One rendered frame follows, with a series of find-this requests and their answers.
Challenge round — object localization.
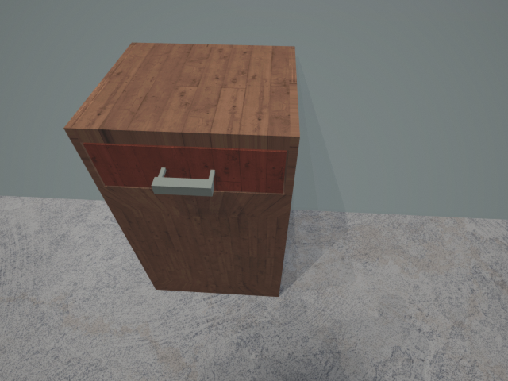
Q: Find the cabinet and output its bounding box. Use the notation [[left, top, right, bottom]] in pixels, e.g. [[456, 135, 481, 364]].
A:
[[64, 43, 300, 297]]

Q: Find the drawer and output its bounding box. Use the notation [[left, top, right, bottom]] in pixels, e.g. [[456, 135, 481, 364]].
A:
[[83, 143, 287, 194]]

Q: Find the handle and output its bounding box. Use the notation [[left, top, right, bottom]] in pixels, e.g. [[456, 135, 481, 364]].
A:
[[152, 167, 215, 197]]

